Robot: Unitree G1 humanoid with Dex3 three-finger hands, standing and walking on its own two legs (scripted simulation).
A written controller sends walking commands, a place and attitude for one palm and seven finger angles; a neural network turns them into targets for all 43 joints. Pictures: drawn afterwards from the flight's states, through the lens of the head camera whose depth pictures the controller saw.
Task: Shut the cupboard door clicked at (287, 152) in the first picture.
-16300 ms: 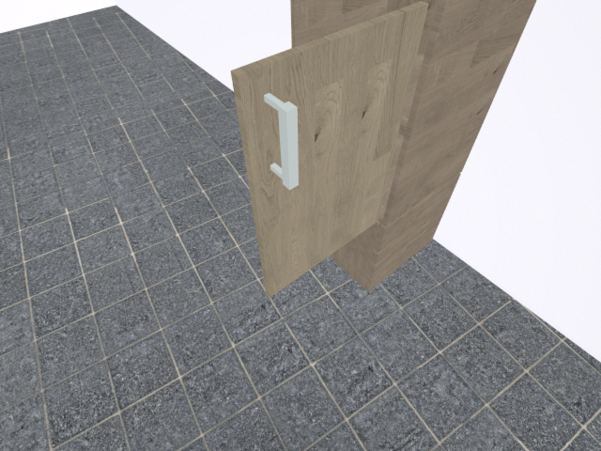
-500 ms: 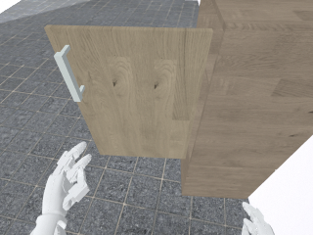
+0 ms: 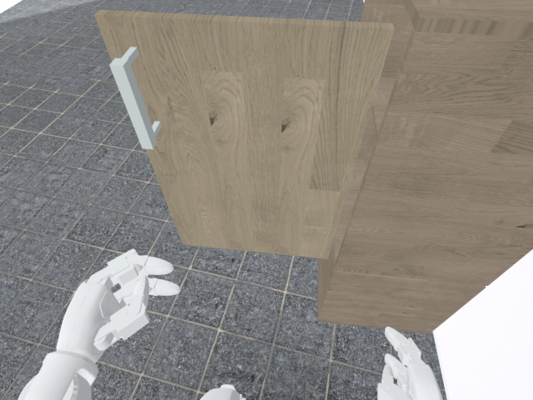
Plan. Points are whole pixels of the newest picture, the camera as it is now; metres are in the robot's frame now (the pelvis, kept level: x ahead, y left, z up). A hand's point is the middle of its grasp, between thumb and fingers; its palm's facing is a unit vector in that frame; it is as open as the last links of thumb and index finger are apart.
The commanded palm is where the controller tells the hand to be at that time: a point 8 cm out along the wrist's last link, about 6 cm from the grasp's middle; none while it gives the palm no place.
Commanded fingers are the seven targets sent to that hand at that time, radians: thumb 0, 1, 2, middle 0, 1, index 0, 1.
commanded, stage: raise the hand and make a fist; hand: left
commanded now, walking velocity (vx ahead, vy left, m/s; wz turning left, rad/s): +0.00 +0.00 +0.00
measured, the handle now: (140, 101) +0.51 +0.24 +0.18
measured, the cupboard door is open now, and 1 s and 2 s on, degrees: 90 90 90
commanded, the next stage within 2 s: bring the fist close to the handle in 1.16 s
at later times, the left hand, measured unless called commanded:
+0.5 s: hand (102, 275) +0.23 +0.20 +0.15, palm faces -0.02 -1.00 -0.06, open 3.0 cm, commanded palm +0.20 +0.25 +0.15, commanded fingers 0.00 0.90 0.90 -1.30 -1.50 -1.30 -1.50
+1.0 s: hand (98, 251) +0.24 +0.20 +0.18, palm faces -0.02 -1.00 -0.06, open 3.1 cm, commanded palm +0.21 +0.25 +0.19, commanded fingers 0.00 0.90 0.90 -1.30 -1.50 -1.30 -1.50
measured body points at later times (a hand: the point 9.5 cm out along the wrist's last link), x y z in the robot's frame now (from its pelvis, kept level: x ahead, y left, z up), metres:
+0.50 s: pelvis +0.02 +0.02 +0.03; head +0.01 +0.01 +0.48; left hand +0.22 +0.26 +0.15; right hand +0.22 -0.20 -0.02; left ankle +0.04 +0.11 -0.69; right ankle +0.01 -0.10 -0.69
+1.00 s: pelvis +0.01 +0.00 +0.04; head -0.01 -0.01 +0.49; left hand +0.24 +0.25 +0.18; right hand +0.20 -0.22 -0.02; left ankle +0.04 +0.11 -0.69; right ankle +0.01 -0.10 -0.69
